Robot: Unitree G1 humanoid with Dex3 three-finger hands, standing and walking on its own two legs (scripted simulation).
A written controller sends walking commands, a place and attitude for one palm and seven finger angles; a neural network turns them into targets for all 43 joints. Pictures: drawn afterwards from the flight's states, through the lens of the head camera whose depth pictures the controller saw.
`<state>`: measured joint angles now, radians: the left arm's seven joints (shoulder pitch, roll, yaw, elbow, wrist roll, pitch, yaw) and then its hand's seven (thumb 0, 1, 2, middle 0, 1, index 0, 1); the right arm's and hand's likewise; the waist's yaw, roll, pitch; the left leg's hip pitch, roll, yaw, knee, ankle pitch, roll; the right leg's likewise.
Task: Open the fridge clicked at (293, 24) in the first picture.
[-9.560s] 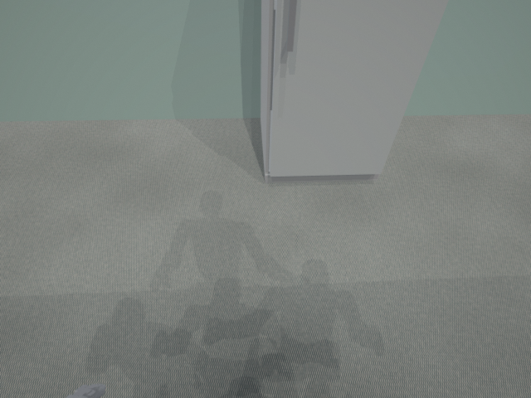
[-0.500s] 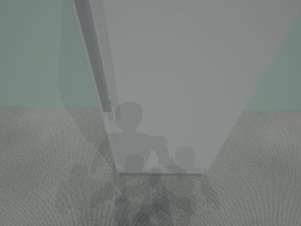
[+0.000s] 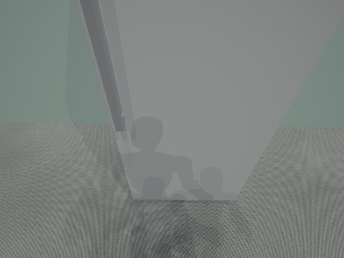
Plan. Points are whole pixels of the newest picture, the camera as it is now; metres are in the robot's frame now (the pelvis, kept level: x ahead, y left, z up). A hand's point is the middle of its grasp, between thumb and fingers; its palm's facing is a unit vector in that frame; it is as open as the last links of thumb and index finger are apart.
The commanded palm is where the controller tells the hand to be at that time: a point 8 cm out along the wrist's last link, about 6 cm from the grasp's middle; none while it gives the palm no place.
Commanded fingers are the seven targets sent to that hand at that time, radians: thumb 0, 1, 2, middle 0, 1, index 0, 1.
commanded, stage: look again from close up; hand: left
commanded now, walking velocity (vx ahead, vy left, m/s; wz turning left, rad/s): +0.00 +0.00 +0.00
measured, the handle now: (105, 56) +0.51 +0.20 +0.22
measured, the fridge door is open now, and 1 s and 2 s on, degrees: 0 0 0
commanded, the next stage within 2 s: raise the hand to about handle height in 0.80 s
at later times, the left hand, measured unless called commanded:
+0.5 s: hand out of the picture +0.07 +0.25 -0.16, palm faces -0.02 -0.95 -0.32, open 7.3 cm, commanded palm none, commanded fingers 0.00 0.90 0.90 -0.20 -0.30 -0.20 -0.30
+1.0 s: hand (69, 251) +0.15 +0.26 -0.09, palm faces +0.26 -0.93 -0.24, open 7.4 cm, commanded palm +0.11 +0.30 -0.06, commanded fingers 0.00 0.76 0.84 -0.21 -0.39 -0.21 -0.39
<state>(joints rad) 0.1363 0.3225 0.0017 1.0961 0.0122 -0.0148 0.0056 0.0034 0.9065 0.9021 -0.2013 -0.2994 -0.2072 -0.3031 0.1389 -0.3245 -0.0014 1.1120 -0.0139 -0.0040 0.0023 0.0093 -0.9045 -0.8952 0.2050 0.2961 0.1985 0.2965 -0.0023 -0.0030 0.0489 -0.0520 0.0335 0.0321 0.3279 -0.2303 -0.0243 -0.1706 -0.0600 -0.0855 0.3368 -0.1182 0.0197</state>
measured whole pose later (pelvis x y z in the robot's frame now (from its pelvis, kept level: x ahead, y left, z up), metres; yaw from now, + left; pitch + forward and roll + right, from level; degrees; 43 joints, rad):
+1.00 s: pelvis +0.00 +0.00 +0.00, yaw +0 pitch -3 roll +1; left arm 0.28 0.28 0.19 0.55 -0.10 -0.08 -0.01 0.02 0.89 0.90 -0.21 -0.31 -0.21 -0.31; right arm 0.24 -0.29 -0.03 0.90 0.01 -0.13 -0.05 0.01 -0.91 -0.90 0.20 0.30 0.20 0.30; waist 0.03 -0.02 0.07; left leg -0.08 0.02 0.04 0.39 -0.27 -0.02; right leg -0.21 -0.08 -0.07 0.42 -0.16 0.02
